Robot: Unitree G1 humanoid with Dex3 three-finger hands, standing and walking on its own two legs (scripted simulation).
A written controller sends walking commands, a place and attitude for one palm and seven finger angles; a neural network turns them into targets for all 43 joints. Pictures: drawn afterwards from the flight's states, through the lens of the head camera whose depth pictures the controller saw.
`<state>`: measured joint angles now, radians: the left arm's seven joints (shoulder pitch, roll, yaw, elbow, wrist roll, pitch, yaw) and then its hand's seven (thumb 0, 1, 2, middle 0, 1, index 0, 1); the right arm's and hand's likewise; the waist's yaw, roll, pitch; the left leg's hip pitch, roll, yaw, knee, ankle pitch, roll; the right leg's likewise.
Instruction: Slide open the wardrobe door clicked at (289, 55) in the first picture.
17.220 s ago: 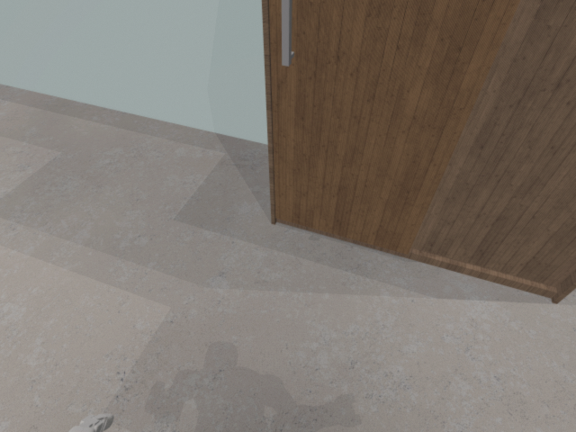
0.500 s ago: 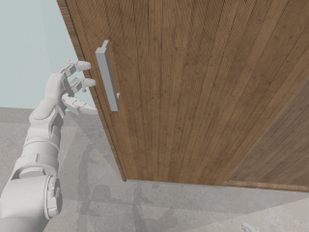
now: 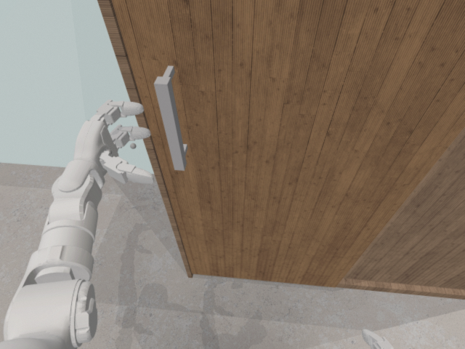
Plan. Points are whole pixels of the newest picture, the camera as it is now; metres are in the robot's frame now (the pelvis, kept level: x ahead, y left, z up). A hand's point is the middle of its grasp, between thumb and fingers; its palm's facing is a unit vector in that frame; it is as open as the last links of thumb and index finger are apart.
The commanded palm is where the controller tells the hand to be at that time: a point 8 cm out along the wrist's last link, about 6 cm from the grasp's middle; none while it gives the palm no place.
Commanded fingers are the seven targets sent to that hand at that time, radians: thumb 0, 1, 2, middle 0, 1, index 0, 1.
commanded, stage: move the hooked fingers beside the handle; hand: left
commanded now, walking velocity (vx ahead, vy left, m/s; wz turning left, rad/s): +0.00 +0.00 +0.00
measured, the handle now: (175, 122) +0.49 +0.12 +0.14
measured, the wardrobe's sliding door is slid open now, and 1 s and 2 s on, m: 0.00 0.00 0.00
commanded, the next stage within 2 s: feel for the door with the fingertips in 0.38 s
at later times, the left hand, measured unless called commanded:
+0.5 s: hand (142, 141) +0.43 +0.17 +0.14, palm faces -0.06 -1.00 -0.02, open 14.0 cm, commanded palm +0.40 +0.21 +0.14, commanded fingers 0.00 -0.50 0.30 -0.30 -1.20 -0.30 -1.20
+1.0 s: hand (159, 142) +0.42 +0.14 +0.14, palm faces -0.04 -1.00 -0.01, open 14.0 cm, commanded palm +0.40 +0.19 +0.14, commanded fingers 0.00 -0.50 0.30 -0.30 -1.20 -0.30 -1.20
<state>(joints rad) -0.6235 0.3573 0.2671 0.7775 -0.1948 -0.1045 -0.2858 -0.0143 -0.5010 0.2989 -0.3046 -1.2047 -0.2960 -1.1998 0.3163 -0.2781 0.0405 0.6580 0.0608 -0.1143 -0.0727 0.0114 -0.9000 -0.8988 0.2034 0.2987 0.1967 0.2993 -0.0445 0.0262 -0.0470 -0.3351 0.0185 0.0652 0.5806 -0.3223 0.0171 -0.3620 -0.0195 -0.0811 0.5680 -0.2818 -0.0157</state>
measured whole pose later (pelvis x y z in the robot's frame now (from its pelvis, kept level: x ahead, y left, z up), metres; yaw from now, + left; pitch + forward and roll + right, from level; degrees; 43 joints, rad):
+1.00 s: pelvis +0.00 -0.01 +0.00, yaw +0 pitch +4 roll +0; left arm -0.67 0.28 0.22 0.80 -0.16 -0.13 -0.18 -0.01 -0.50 0.30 -0.30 -1.20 -0.29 -1.20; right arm 0.27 -0.26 0.05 0.66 0.06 -0.11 -0.06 0.01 -0.90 -0.90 0.20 0.30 0.20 0.30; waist -0.04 0.03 -0.04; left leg -0.32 0.02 0.07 0.57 -0.31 0.01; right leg -0.36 -0.01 -0.08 0.57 -0.28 -0.03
